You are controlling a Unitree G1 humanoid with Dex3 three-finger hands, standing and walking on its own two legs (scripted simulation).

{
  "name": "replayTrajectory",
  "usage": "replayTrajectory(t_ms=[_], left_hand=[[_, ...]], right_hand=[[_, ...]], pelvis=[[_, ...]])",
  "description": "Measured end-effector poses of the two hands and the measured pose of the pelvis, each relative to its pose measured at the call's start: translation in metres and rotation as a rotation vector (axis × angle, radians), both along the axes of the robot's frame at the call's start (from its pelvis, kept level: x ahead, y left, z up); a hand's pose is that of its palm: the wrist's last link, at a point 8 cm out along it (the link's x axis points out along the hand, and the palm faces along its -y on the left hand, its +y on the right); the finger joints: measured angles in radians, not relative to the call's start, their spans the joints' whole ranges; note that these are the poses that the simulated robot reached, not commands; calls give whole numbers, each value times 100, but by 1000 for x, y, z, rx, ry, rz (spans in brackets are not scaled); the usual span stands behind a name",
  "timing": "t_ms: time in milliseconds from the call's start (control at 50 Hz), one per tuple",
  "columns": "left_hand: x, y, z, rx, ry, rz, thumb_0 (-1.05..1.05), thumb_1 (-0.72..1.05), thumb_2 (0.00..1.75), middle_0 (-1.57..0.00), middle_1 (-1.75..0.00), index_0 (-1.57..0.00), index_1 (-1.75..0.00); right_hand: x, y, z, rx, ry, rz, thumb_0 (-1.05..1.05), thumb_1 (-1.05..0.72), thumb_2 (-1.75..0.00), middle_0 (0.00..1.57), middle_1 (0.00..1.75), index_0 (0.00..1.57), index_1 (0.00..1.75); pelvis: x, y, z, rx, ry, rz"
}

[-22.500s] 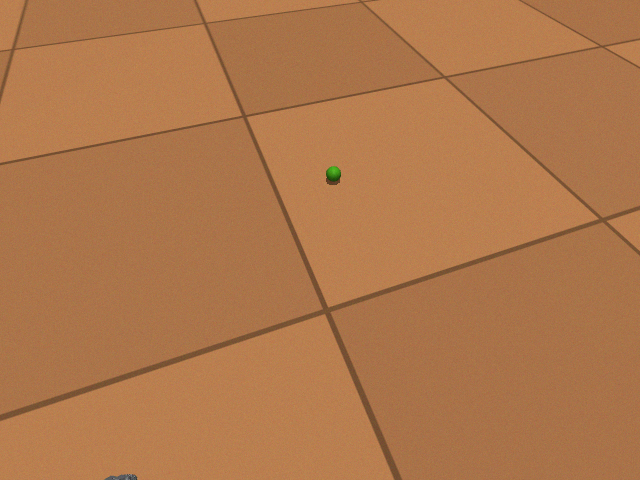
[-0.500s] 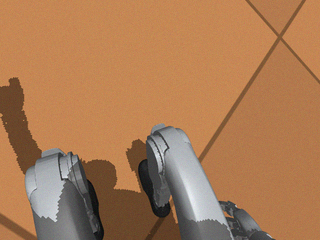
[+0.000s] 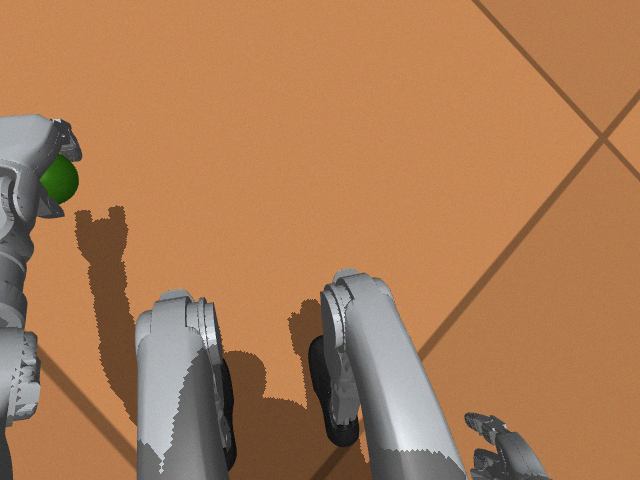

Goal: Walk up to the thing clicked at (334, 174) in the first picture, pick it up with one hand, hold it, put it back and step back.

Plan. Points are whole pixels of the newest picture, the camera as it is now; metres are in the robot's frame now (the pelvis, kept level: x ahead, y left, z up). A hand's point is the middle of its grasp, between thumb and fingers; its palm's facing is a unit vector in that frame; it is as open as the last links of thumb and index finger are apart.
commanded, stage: lift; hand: left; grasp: from above
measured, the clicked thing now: (46, 178) +0.48 +0.31 -0.15
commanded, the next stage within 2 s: hold in 1.26 s
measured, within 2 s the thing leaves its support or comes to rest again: neither
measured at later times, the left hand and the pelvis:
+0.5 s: hand out of the picture +0.38 +0.29 +0.08, palm faces -0.43 -0.12 -0.89, open 9.2 cm; pelvis +0.01 +0.00 +0.16, yaw +5 degrees
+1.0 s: hand out of the picture +0.36 +0.27 +0.21, palm faces -0.44 -0.11 -0.89, open 9.2 cm; pelvis +0.05 +0.00 +0.30, yaw +6 degrees
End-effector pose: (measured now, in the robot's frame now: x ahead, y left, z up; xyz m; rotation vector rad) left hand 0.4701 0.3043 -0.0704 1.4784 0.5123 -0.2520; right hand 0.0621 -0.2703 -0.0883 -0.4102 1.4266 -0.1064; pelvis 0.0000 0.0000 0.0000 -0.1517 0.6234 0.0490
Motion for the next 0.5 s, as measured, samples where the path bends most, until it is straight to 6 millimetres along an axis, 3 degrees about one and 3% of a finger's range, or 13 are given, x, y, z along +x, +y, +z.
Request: replayTrajectory(t_ms=[240, 500], left_hand=[[-42, 1, 85, -6, -5, 13, 0, 10, 49, -65, -73, -71, -69], [-81, -14, 206, -17, -35, 29, 0, 7, 56, -63, -76, -68, -73]], right_hand=[[39, 17, 45, 52, -137, -14, 0, -91, -90, 20, 30, 20, 30], [63, 21, 141, 67, -249, -60, 0, -90, -90, 20, 30, 20, 30]], pelvis=[[1, 2, 64, 30, -34, 19], [11, 0, 163, 65, -148, 42]])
